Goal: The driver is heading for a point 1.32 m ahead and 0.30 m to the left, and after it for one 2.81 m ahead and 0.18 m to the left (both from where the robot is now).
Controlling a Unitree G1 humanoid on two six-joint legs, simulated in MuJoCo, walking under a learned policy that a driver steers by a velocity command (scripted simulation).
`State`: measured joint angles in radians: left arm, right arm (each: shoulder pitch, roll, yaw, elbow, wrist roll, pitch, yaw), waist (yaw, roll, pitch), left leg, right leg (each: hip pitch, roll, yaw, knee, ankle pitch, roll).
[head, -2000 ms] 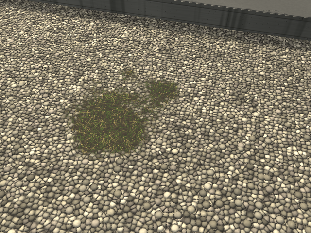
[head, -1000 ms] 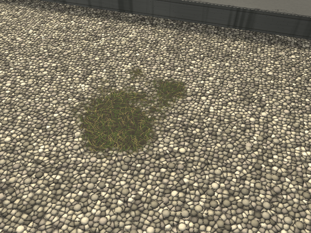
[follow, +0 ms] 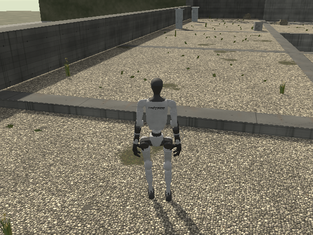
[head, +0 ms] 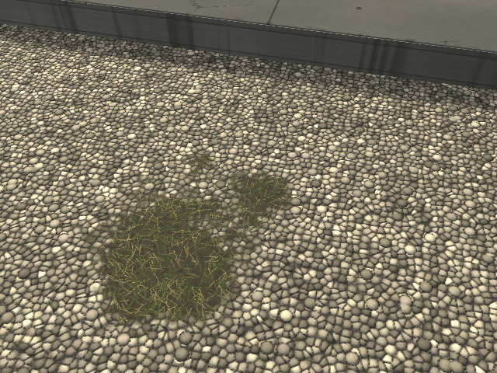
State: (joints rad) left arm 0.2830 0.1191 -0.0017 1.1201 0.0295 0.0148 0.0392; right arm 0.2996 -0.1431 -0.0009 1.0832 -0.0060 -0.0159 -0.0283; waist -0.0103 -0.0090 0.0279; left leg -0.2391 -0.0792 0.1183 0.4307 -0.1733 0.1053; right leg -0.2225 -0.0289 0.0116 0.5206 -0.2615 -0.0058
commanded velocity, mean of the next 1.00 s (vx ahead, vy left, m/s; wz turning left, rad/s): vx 0.33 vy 0.00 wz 0.00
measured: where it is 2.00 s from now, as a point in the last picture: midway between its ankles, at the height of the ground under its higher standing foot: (221, 245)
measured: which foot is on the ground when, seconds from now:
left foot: down 0.00-0.26, up 0.28-0.44, down 0.46-0.92, up 0.94-1.00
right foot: down 0.00-0.48, up 0.50-0.92, down 0.94-1.00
